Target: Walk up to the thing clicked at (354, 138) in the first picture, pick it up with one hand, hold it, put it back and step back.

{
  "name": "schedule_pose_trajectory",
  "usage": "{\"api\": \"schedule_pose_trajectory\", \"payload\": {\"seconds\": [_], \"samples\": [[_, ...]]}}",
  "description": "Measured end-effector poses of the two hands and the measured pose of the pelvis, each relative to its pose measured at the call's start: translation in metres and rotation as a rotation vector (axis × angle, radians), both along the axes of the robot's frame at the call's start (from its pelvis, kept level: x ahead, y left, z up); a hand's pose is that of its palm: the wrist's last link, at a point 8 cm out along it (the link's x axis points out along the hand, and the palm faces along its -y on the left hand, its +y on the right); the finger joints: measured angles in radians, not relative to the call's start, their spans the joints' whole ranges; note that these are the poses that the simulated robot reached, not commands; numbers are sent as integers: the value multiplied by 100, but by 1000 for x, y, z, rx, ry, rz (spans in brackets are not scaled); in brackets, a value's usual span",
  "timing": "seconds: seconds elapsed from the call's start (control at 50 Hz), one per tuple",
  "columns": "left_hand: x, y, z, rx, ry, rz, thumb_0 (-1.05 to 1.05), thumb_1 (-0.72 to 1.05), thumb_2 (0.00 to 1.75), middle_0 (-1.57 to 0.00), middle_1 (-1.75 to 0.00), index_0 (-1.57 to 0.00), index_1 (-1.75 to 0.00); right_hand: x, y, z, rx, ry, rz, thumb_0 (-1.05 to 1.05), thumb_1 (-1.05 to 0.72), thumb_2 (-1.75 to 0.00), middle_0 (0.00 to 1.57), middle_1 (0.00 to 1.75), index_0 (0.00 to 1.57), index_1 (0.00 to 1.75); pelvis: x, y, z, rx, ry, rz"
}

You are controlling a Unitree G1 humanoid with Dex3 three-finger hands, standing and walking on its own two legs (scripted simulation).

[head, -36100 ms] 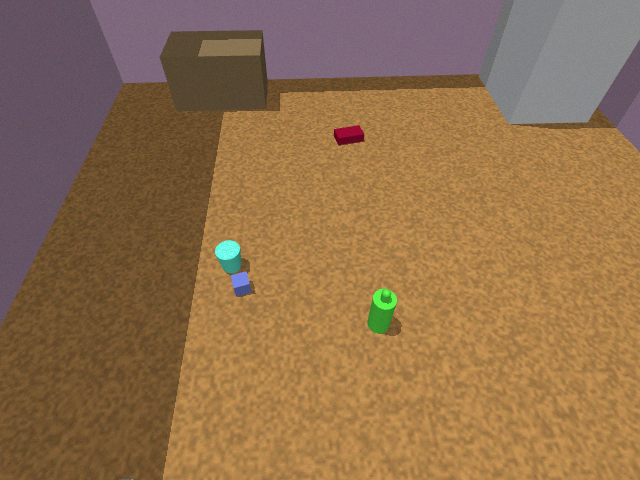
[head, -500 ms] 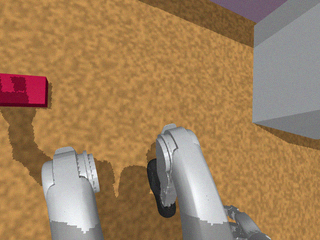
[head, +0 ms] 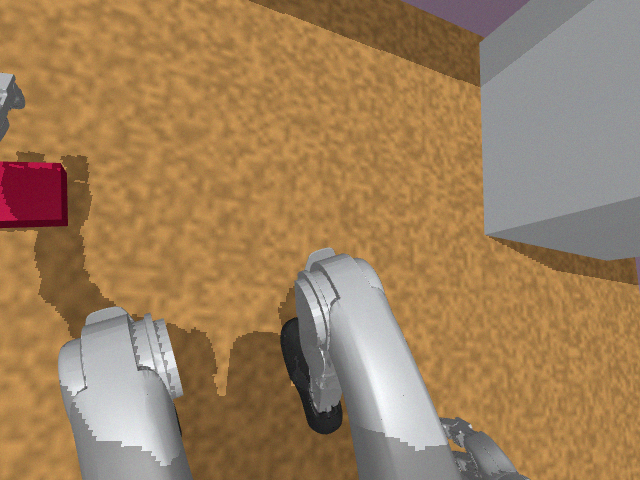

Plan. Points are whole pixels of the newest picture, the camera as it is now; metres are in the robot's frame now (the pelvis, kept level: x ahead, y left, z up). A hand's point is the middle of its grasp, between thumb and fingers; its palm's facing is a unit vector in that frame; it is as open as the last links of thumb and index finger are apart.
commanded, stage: approach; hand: left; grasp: from above
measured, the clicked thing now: (4, 195) +0.50 +0.29 -0.30
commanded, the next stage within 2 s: close in in 1.14 s
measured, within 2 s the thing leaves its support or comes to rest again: neither
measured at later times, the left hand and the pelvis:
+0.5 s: hand out of the picture +0.50 +0.31 -0.15, palm faces -0.46 -0.01 -0.89, open 14.3 cm; pelvis +0.00 +0.00 +0.00, yaw +0 degrees
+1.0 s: hand out of the picture +0.49 +0.30 -0.17, palm faces -0.42 +0.03 -0.91, open 14.0 cm; pelvis -0.01 +0.00 +0.00, yaw +0 degrees
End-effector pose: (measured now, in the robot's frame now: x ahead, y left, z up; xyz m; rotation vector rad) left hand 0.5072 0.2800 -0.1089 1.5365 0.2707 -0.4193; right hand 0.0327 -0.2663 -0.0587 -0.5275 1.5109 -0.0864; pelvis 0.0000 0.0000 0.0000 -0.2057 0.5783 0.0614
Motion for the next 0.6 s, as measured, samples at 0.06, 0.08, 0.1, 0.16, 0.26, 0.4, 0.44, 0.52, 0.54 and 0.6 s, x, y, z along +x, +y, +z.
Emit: {"api": "schedule_pose_trajectory", "payload": {"seconds": [0.06, 0.08, 0.1, 0.16, 0.26, 0.4, 0.44, 0.52, 0.54, 0.6], "samples": [[7, -10, -3, 12, -1, 6, 0, -53, 103, -8, -102, -8, -102, -7, 1, 1, 3, -6, -22, 0, -91, -89, 20, 30, 21, 30, 0, 0, 0, 0, 6, -3], [9, -12, -4, 18, -2, 10, 0, -53, 104, -8, -102, -8, -101, -10, 1, 1, 7, -5, -30, 0, -91, -89, 20, 30, 21, 30, 0, 0, 0, 0, 8, -4], [9, -13, -5, 24, -3, 16, 0, -53, 104, -8, -102, -8, -101, -12, 2, 0, 12, -3, -38, 0, -91, -89, 20, 30, 21, 30, 0, 0, 0, 1, 9, -5], [6, -10, -9, 44, 8, 48, 0, -53, 104, -8, -101, -8, -101, -19, 4, -2, 37, 10, -55, 0, -91, -89, 20, 30, 21, 30, 0, -1, 1, 8, 11, -6], [-8, 9, -10, 65, 51, 120, 0, -54, 104, -8, -100, -8, -100, -23, 5, -8, 72, 32, -48, 0, -91, -89, 20, 30, 21, 30, -1, -4, 1, 19, 7, -4], [-14, 35, 1, 44, 59, 154, 0, -56, 106, -9, -98, -8, -99, -10, -4, -8, 54, 43, 14, 0, -91, -89, 20, 30, 21, 30, -3, -6, 1, 17, -3, 2], [-11, 36, 6, 34, 47, 135, 0, -57, 106, -9, -98, -7, -99, -5, -7, -5, 37, 46, 29, 0, -91, -89, 20, 30, 21, 30, -2, -6, 2, 13, -2, 2], [-4, 32, 15, 17, 32, 85, 0, -57, 107, -9, -99, -7, -100, 6, -12, 4, -4, 38, 41, 0, -91, -89, 20, 30, 21, 30, -1, -4, 5, 1, 2, 4], [-3, 30, 16, 16, 32, 71, 0, -57, 108, -9, -99, -7, -100, 8, -12, 6, -12, 35, 42, 0, -91, -89, 20, 30, 21, 30, 0, -3, 6, -1, 3, 4], [-3, 23, 14, 4, 49, 43, 0, -57, 110, -9, -100, -7, -101, 12, -12, 12, -29, 22, 44, 0, -91, -89, 20, 30, 21, 30, 0, 0, 9, -10, 1, 6]]}}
